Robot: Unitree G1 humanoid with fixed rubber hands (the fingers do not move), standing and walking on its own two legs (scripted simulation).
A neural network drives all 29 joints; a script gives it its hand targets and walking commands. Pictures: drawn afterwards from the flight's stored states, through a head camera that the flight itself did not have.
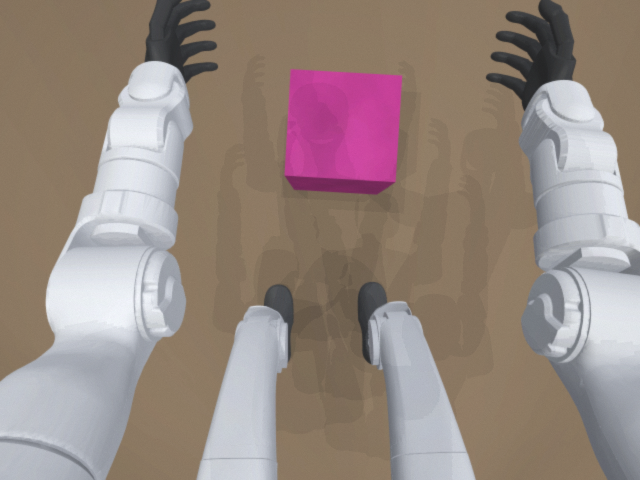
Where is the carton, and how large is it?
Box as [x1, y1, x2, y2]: [284, 69, 401, 194]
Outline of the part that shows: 291,69 284,175 293,188 376,194 395,181 401,76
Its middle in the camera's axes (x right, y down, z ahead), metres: +0.04 -0.21 +0.85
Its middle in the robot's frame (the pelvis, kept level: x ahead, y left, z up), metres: +0.55 -0.04 -0.54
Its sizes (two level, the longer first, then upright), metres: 0.210 0.200 0.250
